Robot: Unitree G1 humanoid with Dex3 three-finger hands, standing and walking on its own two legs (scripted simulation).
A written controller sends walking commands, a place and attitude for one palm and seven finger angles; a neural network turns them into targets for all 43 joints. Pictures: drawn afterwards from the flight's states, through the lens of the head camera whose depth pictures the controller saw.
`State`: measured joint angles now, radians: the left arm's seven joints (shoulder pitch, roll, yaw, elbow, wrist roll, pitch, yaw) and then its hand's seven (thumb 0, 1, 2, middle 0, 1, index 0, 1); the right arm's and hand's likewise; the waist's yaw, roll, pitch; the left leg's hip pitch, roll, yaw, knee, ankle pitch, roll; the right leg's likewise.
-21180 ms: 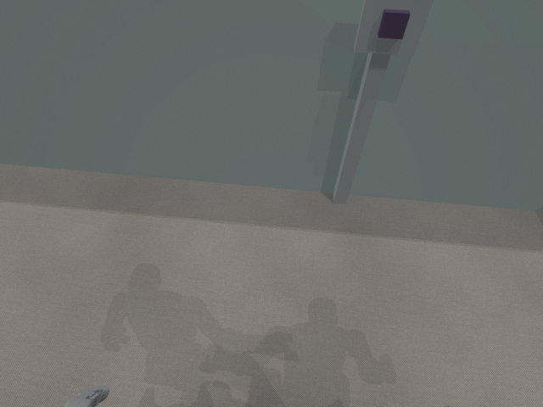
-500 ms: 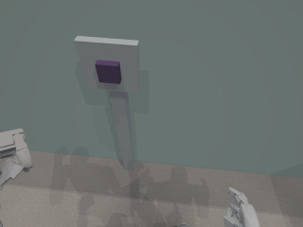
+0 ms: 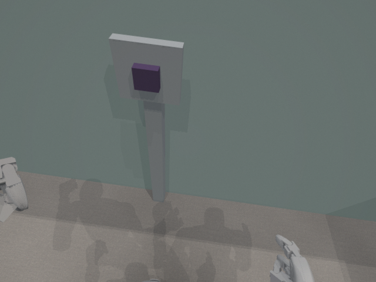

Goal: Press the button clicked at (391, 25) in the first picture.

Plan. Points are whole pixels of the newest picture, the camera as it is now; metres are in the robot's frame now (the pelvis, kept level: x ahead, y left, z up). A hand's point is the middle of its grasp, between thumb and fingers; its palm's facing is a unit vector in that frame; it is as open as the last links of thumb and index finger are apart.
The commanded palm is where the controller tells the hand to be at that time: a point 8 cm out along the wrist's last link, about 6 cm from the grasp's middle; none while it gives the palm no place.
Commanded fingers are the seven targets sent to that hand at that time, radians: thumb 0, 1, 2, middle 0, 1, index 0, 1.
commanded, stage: step back with the hand held close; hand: left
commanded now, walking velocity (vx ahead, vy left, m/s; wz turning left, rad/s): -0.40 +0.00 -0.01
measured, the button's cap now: (147, 77) +0.60 +0.17 +0.10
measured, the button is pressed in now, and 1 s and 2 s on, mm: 0 0 0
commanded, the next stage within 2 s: stop stepping back and stand still in 0.10 s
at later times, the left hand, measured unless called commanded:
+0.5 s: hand out of the picture +0.11 +0.24 +0.17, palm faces +0.29 -0.85 -0.45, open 3.1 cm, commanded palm +0.05 +0.29 +0.19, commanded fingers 0.00 0.90 0.90 -1.30 -1.50 -1.30 -1.50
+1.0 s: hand out of the picture +0.06 +0.27 +0.18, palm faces +0.31 -0.86 -0.40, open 3.1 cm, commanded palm +0.02 +0.31 +0.19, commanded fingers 0.00 0.90 0.90 -1.30 -1.50 -1.30 -1.50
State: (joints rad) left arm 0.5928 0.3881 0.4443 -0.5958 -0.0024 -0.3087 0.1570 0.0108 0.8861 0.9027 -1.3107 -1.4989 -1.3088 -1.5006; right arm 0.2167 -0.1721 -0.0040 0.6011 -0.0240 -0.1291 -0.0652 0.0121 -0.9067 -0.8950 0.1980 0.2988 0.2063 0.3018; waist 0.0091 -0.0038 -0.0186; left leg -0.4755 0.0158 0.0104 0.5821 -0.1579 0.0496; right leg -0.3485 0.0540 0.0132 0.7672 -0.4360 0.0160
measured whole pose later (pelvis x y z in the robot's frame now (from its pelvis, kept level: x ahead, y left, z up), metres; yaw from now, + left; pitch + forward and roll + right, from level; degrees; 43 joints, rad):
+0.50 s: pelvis -0.09 +0.01 +0.01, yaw -3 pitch +1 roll -2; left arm 0.66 0.41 0.38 -0.60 -0.03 -0.21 0.15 0.01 0.89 0.90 -1.31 -1.50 -1.31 -1.50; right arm 0.24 -0.21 0.02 0.58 -0.01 -0.13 -0.08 0.01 -0.91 -0.90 0.20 0.30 0.21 0.30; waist -0.02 -0.03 -0.02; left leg -0.38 -0.03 0.00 0.41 -0.07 0.04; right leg -0.21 0.02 -0.02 0.44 -0.32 -0.01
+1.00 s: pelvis -0.14 +0.04 +0.01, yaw -6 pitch +0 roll +0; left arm 0.62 0.41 0.37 -0.60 -0.02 -0.19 0.14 0.01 0.89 0.90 -1.31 -1.50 -1.31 -1.50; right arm 0.26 -0.18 0.04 0.66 -0.02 -0.08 -0.07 0.01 -0.90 -0.89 0.20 0.30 0.21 0.30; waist 0.01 -0.06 -0.07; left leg -0.48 0.01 0.04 0.83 -0.32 -0.01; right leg -0.26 0.00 -0.07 0.49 -0.25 -0.04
